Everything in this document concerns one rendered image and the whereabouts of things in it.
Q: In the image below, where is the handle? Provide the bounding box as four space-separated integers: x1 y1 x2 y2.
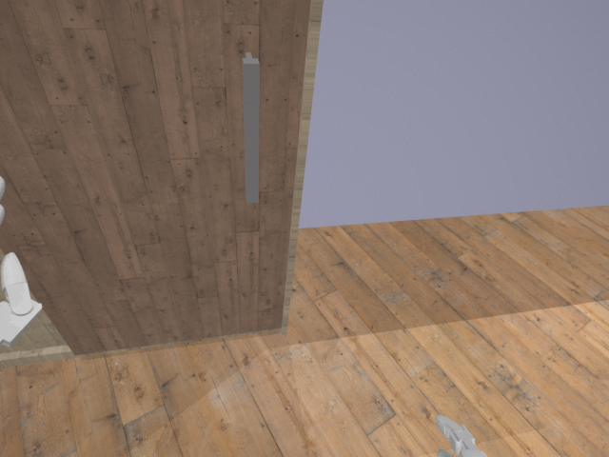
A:
243 52 260 204

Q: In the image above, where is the robot right hand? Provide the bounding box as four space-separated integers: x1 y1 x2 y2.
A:
436 414 487 457

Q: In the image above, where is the robot left hand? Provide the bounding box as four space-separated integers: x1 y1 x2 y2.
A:
0 176 42 348

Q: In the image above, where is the wardrobe door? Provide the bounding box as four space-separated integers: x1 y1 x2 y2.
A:
0 0 311 355
0 248 67 353

